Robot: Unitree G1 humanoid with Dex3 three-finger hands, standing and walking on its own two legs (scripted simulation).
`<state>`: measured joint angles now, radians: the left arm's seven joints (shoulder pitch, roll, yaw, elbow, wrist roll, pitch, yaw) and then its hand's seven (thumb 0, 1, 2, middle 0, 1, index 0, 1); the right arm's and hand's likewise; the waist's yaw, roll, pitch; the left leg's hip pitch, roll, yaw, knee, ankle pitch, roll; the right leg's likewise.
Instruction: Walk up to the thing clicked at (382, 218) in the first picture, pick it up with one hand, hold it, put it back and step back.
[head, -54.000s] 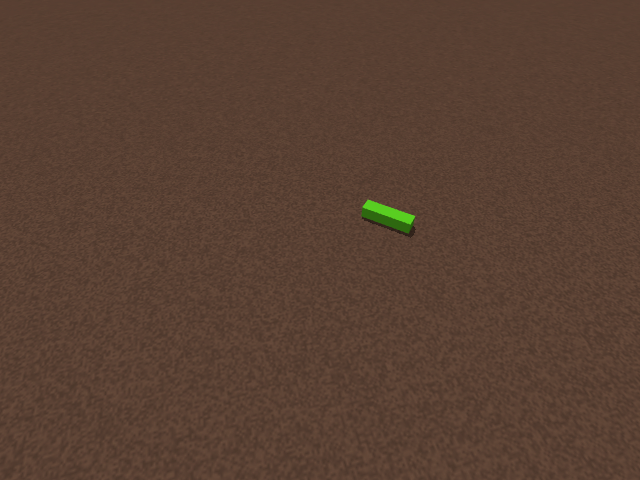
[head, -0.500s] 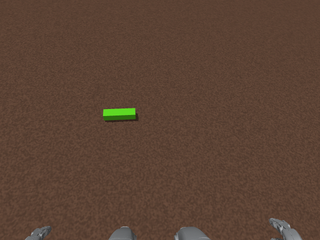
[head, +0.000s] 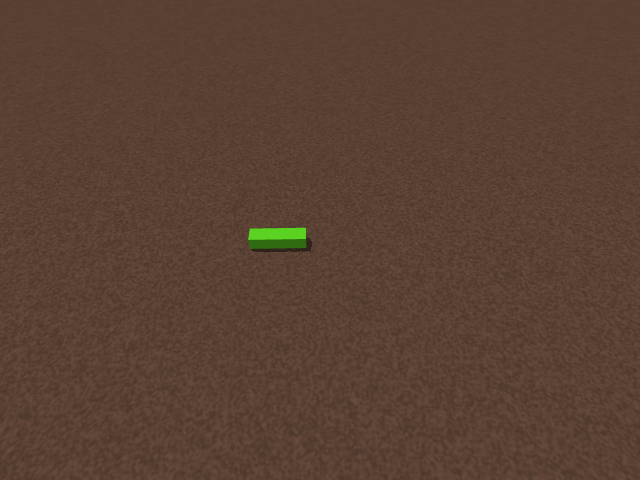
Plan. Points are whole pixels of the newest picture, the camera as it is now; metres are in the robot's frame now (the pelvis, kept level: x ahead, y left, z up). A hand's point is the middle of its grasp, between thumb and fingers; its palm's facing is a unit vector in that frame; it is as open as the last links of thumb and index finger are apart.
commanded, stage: step back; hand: left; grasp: from above
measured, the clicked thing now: (278, 238) +1.11 +0.23 -0.73
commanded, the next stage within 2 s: stand in 0.80 s
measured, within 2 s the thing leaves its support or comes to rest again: neither
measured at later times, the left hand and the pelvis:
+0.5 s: hand out of the picture +0.09 +0.23 -0.13, palm faces +0.06 -0.91 -0.40, open 7.4 cm; pelvis +0.04 -0.04 +0.00, yaw +2 degrees
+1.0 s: hand out of the picture +0.14 +0.25 -0.14, palm faces +0.02 -0.94 -0.33, open 7.4 cm; pelvis +0.06 -0.01 +0.02, yaw +1 degrees
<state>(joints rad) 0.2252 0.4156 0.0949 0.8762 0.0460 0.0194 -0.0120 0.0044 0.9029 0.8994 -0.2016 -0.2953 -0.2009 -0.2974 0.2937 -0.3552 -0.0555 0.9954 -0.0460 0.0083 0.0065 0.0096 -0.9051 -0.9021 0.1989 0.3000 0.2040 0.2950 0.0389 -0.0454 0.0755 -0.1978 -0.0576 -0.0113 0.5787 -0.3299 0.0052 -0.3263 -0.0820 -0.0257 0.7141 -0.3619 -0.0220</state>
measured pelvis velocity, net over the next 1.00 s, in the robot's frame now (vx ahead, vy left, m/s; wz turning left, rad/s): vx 0.06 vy -0.01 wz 0.02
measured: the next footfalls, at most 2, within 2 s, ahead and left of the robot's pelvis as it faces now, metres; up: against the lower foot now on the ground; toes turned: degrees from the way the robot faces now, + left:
right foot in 0.26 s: +0.11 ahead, -0.14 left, +0.00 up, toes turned -2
left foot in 0.62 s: +0.12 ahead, +0.12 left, +0.00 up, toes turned +2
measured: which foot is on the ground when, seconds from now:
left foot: down 0.00-0.28, up 0.30-0.60, down 0.62-1.00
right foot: down 0.00-0.00, up 0.02-0.24, down 0.26-1.00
